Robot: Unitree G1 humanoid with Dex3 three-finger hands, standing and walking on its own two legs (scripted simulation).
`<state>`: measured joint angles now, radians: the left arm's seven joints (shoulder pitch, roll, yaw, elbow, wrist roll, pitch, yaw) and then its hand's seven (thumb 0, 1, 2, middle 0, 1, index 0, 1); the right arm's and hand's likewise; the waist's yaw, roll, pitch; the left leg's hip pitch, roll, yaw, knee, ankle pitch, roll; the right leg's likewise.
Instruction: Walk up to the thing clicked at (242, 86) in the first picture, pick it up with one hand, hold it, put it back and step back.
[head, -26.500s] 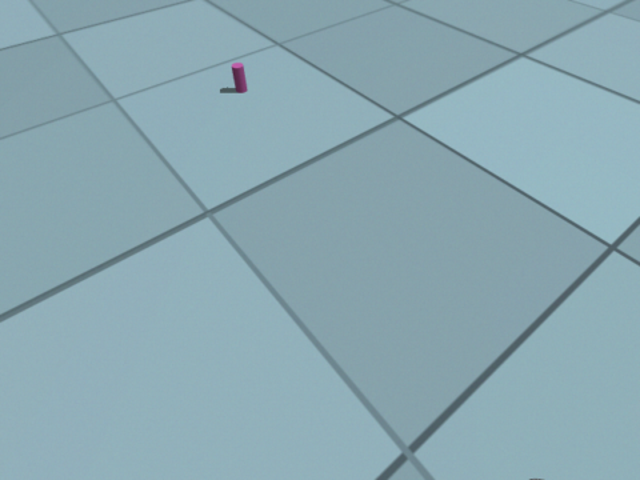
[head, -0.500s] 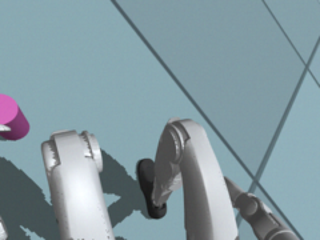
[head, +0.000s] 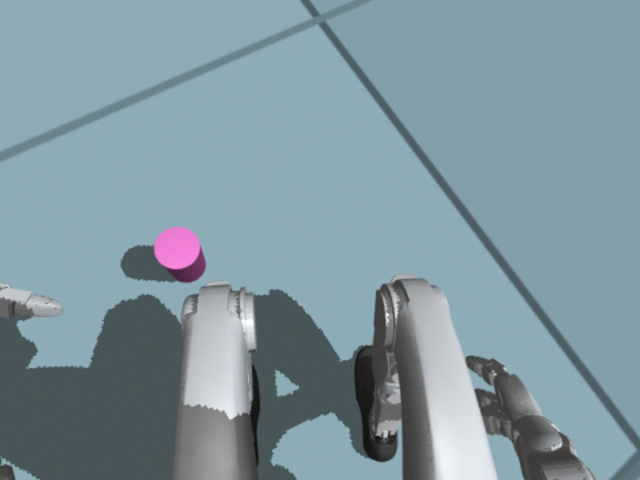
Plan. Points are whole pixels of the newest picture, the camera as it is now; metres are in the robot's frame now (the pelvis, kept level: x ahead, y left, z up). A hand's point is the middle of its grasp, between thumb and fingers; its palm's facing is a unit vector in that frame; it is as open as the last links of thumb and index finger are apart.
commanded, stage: home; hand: left
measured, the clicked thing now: (183, 257) +0.40 +0.24 -0.30
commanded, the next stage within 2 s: none
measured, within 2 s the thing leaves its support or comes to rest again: neither
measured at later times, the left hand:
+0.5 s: hand out of the picture +0.26 +0.26 +0.13, palm faces +0.23 -0.88 -0.41, open 17.5 cm
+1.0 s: hand out of the picture +0.23 +0.20 +0.29, palm faces +0.22 -0.93 -0.30, open 17.6 cm
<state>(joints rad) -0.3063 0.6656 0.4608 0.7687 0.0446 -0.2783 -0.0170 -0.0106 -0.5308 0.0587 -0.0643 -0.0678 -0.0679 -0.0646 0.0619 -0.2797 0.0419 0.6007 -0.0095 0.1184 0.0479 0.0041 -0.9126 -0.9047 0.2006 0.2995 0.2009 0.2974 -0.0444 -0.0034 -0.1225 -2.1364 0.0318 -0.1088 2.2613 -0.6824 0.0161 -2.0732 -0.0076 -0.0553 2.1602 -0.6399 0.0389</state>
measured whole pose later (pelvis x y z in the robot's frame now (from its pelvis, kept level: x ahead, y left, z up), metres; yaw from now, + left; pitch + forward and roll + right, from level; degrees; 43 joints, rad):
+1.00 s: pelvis +0.08 +0.00 +0.33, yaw +6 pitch +9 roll -2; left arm 0.49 0.22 -0.03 -0.05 -0.02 0.30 0.17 -0.01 -0.58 0.03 -0.06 -0.05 -0.06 -0.05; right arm 0.30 -0.19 0.04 0.47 0.03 -0.09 -0.19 0.01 -0.90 -0.90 0.20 0.30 0.20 0.30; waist -0.02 0.04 -0.15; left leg -0.67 0.04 -0.03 1.01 -0.49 -0.01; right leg -0.64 -0.01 -0.04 0.94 -0.45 0.02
